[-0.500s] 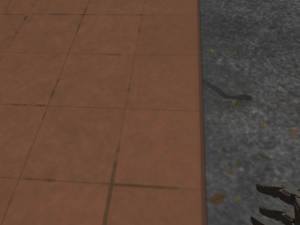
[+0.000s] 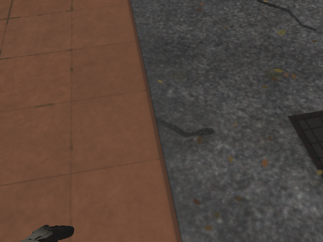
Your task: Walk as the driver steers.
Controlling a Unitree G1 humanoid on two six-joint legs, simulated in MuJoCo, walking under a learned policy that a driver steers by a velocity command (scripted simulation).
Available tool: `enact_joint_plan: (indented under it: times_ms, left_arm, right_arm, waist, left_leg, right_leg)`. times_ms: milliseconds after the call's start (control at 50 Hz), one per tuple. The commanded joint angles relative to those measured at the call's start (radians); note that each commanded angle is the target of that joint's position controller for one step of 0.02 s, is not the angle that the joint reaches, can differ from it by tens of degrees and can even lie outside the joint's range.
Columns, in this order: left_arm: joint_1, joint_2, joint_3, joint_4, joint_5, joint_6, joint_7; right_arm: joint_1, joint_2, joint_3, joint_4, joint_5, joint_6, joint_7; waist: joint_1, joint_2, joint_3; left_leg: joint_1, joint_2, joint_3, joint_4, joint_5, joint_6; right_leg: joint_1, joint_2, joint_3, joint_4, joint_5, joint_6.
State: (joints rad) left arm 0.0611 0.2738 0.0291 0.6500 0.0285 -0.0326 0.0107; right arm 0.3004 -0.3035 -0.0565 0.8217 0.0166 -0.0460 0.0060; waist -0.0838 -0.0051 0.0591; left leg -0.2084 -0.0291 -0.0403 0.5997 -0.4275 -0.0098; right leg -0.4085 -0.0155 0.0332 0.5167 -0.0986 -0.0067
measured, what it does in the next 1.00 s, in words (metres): walks ahead, turning left: left foot, then right foot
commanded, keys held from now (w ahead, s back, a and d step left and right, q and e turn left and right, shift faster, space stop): q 0.62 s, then e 0.04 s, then w+e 0.34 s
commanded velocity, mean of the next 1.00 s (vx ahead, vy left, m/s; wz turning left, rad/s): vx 0.11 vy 0.00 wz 0.30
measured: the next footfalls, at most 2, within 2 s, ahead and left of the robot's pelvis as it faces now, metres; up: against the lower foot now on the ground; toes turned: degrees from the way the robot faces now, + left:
left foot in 0.36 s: +0.05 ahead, +0.13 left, +0.00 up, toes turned +16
right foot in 0.86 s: +0.13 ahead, -0.07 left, +0.00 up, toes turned +22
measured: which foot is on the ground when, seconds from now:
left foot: up 0.00-0.34, down 0.36-0.86, up 0.88-1.00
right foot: down 0.00-0.36, up 0.38-0.84, down 0.86-1.00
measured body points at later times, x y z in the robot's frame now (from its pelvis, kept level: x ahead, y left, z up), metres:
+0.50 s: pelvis +0.03 +0.04 +0.01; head +0.05 +0.08 +0.46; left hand +0.09 +0.36 -0.11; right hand +0.24 -0.21 -0.07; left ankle +0.02 +0.12 -0.73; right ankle +0.07 -0.11 -0.65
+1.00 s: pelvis +0.10 +0.03 +0.01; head +0.12 +0.01 +0.46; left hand +0.05 +0.30 -0.10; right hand +0.34 -0.17 -0.09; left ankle +0.06 +0.15 -0.67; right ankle +0.09 -0.09 -0.73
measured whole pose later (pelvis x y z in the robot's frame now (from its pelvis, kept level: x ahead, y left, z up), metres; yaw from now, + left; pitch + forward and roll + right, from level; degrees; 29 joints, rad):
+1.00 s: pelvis +0.10 +0.03 +0.01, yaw +18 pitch +1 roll +1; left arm 0.37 0.25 0.04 0.85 -0.02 -0.07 -0.01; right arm 0.18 -0.30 -0.05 0.70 0.01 -0.06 0.01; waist 0.04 0.04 -0.01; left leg -0.45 -0.03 -0.03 0.92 -0.38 0.01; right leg -0.14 0.03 0.07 0.41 -0.29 -0.05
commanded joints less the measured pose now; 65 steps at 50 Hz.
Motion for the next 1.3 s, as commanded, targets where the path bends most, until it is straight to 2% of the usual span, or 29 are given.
enact_joint_plan:
  times_ms: [20, 80, 140, 220, 280, 340, 360, 380, 400, 420, 460, 480, 560, 620, 680, 760, 840, 860, 880, 900, 920, 940, 1020, 1100, 1200, 1240, 1260, 1280, 1300]
  left_arm:
    - [0.197, 0.185, 0.062, -0.034, -0.006, 0.027, 0.015]
    - [0.045, 0.129, 0.045, -0.035, -0.014, 0.023, 0.009]
    - [-0.007, 0.121, 0.047, -0.018, 0.000, 0.018, 0.015]
    - [-0.006, 0.146, 0.061, 0.008, -0.009, 0.024, 0.027]
    - [0.010, 0.181, 0.074, 0.029, -0.023, 0.032, 0.023]
    - [0.002, 0.183, 0.079, 0.050, -0.052, 0.039, 0.020]
    - [0.054, 0.149, 0.073, 0.076, -0.051, 0.042, 0.017]
    - [0.083, 0.087, 0.057, 0.061, -0.008, 0.044, 0.010]
    - [-0.026, 0.111, 0.063, 0.011, -0.005, 0.043, 0.022]
    - [-0.058, 0.142, 0.074, 0.011, -0.017, 0.046, 0.028]
    - [-0.002, 0.145, 0.085, 0.048, -0.024, 0.052, 0.040]
    - [0.014, 0.153, 0.090, 0.056, -0.016, 0.053, 0.045]
    - [0.032, 0.123, 0.084, 0.060, -0.031, 0.040, 0.036]
    - [-0.001, 0.109, 0.076, 0.049, -0.031, 0.035, 0.031]
    - [0.043, 0.109, 0.067, 0.072, -0.036, 0.034, 0.015]
    - [0.024, 0.116, 0.055, 0.066, -0.048, 0.011, -0.013]
    - [0.147, 0.102, 0.047, 0.121, -0.054, -0.030, -0.026]
    - [0.222, 0.124, 0.049, 0.141, -0.052, -0.038, -0.024]
    - [0.296, 0.225, 0.070, 0.162, -0.050, -0.041, -0.021]
    - [0.337, 0.260, 0.084, 0.165, -0.035, -0.046, -0.030]
    - [0.322, 0.216, 0.072, 0.157, -0.031, -0.056, -0.028]
    - [0.310, 0.184, 0.063, 0.150, -0.036, -0.062, -0.025]
    - [0.339, 0.135, 0.050, 0.142, -0.049, -0.039, 0.002]
    - [0.354, 0.167, 0.063, 0.121, -0.049, -0.018, 0.020]
    - [0.346, 0.202, 0.085, 0.098, -0.062, 0.012, 0.030]
    - [0.293, 0.167, 0.079, 0.062, -0.061, 0.008, 0.029]
    - [0.286, 0.103, 0.061, 0.024, -0.035, 0.007, 0.029]
    - [0.479, 0.000, 0.031, 0.016, -0.039, 0.007, 0.029]
    - [0.516, 0.124, 0.057, 0.049, -0.056, 0.015, 0.029]
  right_arm:
    - [0.052, -0.130, -0.022, -0.075, 0.012, 0.011, -0.016]
    - [0.025, -0.135, -0.044, -0.071, 0.006, 0.077, -0.046]
    - [0.023, -0.090, -0.040, -0.096, 0.002, 0.101, -0.051]
    - [-0.058, -0.059, -0.024, -0.150, -0.005, 0.099, -0.026]
    - [-0.068, -0.087, -0.031, -0.173, -0.003, 0.102, -0.005]
    - [-0.009, -0.099, -0.044, -0.160, -0.006, 0.106, 0.007]
    - [0.013, -0.134, -0.057, -0.156, -0.014, 0.106, 0.001]
    - [0.021, -0.254, -0.085, -0.178, -0.014, 0.103, -0.021]
    - [0.000, -0.291, -0.085, -0.211, -0.046, 0.085, -0.014]
    - [-0.014, -0.247, -0.074, -0.211, -0.057, 0.062, -0.007]
    - [-0.108, -0.194, -0.061, -0.218, -0.023, 0.043, -0.013]
    - [-0.136, -0.173, -0.052, -0.224, -0.009, 0.045, -0.020]
    - [-0.113, -0.158, -0.044, -0.233, -0.011, 0.052, -0.037]
    - [-0.100, -0.179, -0.053, -0.236, -0.008, 0.062, -0.045]
    - [-0.117, -0.146, -0.039, -0.235, -0.020, 0.066, -0.041]
    - [-0.088, -0.155, -0.027, -0.186, -0.023, 0.059, -0.021]
    - [-0.116, -0.132, -0.015, -0.168, -0.015, 0.037, -0.017]
    - [-0.148, -0.084, 0.000, -0.181, -0.023, 0.026, -0.016]
    - [-0.175, -0.036, 0.008, -0.222, -0.030, 0.006, -0.013]
    - [-0.252, -0.106, -0.011, -0.257, -0.007, -0.017, -0.020]
    - [-0.259, -0.144, -0.026, -0.255, 0.013, -0.034, -0.018]
    - [-0.251, -0.132, -0.026, -0.240, 0.012, -0.045, -0.010]
    - [-0.298, -0.070, -0.020, -0.241, -0.016, -0.069, 0.016]
    - [-0.370, -0.015, -0.004, -0.256, -0.006, -0.071, 0.029]
    - [-0.310, -0.088, -0.035, -0.255, 0.000, -0.066, 0.018]
    - [-0.170, -0.140, -0.059, -0.226, -0.017, -0.067, 0.002]
    - [-0.030, -0.205, -0.073, -0.216, -0.037, -0.065, -0.009]
    - [-0.017, -0.255, -0.074, -0.208, -0.053, -0.043, -0.007]
    - [-0.051, -0.172, -0.058, -0.218, -0.039, -0.028, -0.004]
  waist:
    - [0.133, -0.189, -0.292]
    - [0.076, -0.128, -0.158]
    - [0.053, -0.146, -0.123]
    - [0.082, -0.130, -0.144]
    - [0.085, -0.133, -0.154]
    - [0.040, -0.106, -0.147]
    - [0.043, -0.024, -0.127]
    - [0.081, 0.287, -0.112]
    - [0.026, 0.320, -0.099]
    - [0.018, 0.203, -0.108]
    - [0.074, 0.123, -0.100]
    - [0.086, 0.129, -0.104]
    - [0.084, 0.126, -0.151]
    - [0.064, 0.138, -0.141]
    - [0.056, 0.155, -0.169]
    - [0.023, 0.192, -0.072]
    - [0.095, 0.113, -0.039]
    - [0.120, 0.044, -0.051]
    - [0.107, -0.166, -0.055]
    - [0.159, -0.234, 0.028]
    - [0.151, -0.164, 0.065]
    - [0.143, -0.146, 0.056]
    - [0.150, -0.116, 0.002]
    - [0.170, -0.127, 0.006]
    - [0.115, -0.165, -0.032]
    - [0.031, -0.131, -0.120]
    - [-0.017, -0.009, -0.283]
    - [0.077, 0.327, -0.447]
    - [0.082, 0.280, -0.412]
  left_leg:
    - [-0.361, 0.014, -0.033, 0.478, -0.287, -0.043]
    - [-0.375, 0.073, -0.030, 0.574, -0.110, -0.079]
    - [-0.287, 0.077, 0.017, 0.521, -0.008, -0.095]
    - [-0.209, 0.102, 0.041, 0.301, 0.055, -0.070]
    - [-0.153, 0.094, 0.070, 0.190, 0.060, -0.038]
    - [-0.011, 0.051, 0.111, -0.046, 0.200, 0.028]
    - [0.062, 0.059, 0.047, -0.153, 0.310, 0.067]
    - [0.177, 0.303, -0.292, -0.234, 0.648, 0.170]
    - [0.092, 0.430, -0.490, -0.289, 0.665, 0.352]
    - [0.079, 0.384, -0.427, -0.301, 0.584, 0.346]
    - [0.086, 0.287, -0.309, -0.279, 0.491, 0.241]
    - [0.083, 0.268, -0.285, -0.272, 0.530, 0.224]
    - [0.129, 0.228, -0.267, -0.253, 0.599, 0.228]
    - [0.142, 0.220, -0.308, -0.245, 0.518, 0.231]
    - [0.092, 0.218, -0.288, -0.259, 0.363, 0.235]
    - [-0.015, 0.225, -0.347, -0.344, -0.114, 0.236]
    - [-0.112, 0.186, -0.295, -0.271, -0.166, 0.185]
    - [-0.179, 0.132, -0.218, -0.130, -0.099, 0.141]
    - [-0.353, -0.018, -0.001, 0.125, -0.050, 0.060]
    - [-0.540, -0.038, 0.014, 0.266, -0.175, 0.033]
    - [-0.606, 0.018, -0.044, 0.362, -0.134, 0.031]
    - [-0.627, 0.041, -0.054, 0.389, -0.055, 0.033]
    - [-0.567, 0.047, -0.005, 0.251, 0.178, -0.011]
    - [-0.361, -0.001, 0.031, 0.016, 0.325, -0.053]
    - [-0.130, -0.030, -0.001, -0.105, 0.379, -0.028]
    - [0.082, 0.020, -0.015, -0.195, 0.488, 0.030]
    - [0.343, 0.203, -0.165, -0.146, 0.641, 0.096]
    - [0.574, 0.493, -0.536, -0.160, 0.787, 0.275]
    - [0.477, 0.486, -0.595, -0.216, 0.652, 0.292]
  right_leg:
    - [0.491, -0.390, 0.369, -0.119, 0.457, -0.283]
    - [0.288, -0.298, 0.206, -0.204, 0.155, -0.222]
    - [0.172, -0.256, 0.073, -0.250, 0.125, -0.224]
    - [0.203, -0.281, 0.011, -0.238, 0.152, -0.235]
    - [0.238, -0.316, 0.007, -0.211, 0.170, -0.228]
    - [0.197, -0.287, -0.051, -0.104, 0.073, -0.144]
    - [0.125, -0.234, -0.111, 0.009, -0.050, -0.067]
    - [-0.105, -0.095, -0.227, 0.309, -0.369, 0.051]
    - [-0.246, 0.027, -0.090, 0.518, -0.586, 0.080]
    - [-0.260, 0.005, -0.002, 0.616, -0.540, 0.065]
    - [-0.268, -0.019, 0.034, 0.613, -0.377, 0.052]
    - [-0.255, -0.017, 0.036, 0.615, -0.327, 0.061]
    - [-0.212, 0.015, 0.039, 0.549, -0.240, 0.088]
    - [-0.185, 0.024, 0.052, 0.388, -0.230, 0.104]
    - [-0.059, -0.001, 0.025, 0.276, -0.220, 0.101]
    - [0.035, 0.006, -0.044, 0.150, -0.268, 0.050]
    - [0.240, 0.018, -0.046, -0.079, -0.199, -0.052]
    - [0.323, -0.069, 0.087, -0.137, -0.240, -0.090]
    - [0.413, -0.223, 0.383, -0.241, -0.386, -0.196]
    - [0.420, -0.352, 0.666, -0.354, -0.469, -0.314]
    - [0.433, -0.356, 0.663, -0.355, -0.486, -0.318]
    - [0.463, -0.308, 0.588, -0.350, -0.463, -0.285]
    - [0.482, -0.181, 0.362, -0.344, -0.127, -0.218]
    - [0.318, -0.120, 0.259, -0.324, -0.028, -0.194]
    - [0.262, -0.132, 0.323, -0.177, 0.217, -0.123]
    - [0.226, -0.056, 0.292, 0.016, 0.314, -0.057]
    - [0.106, 0.013, 0.242, 0.277, 0.093, -0.017]
    - [-0.145, 0.145, 0.147, 0.580, -0.620, 0.034]
    - [-0.195, 0.058, 0.155, 0.726, -0.581, 0.054]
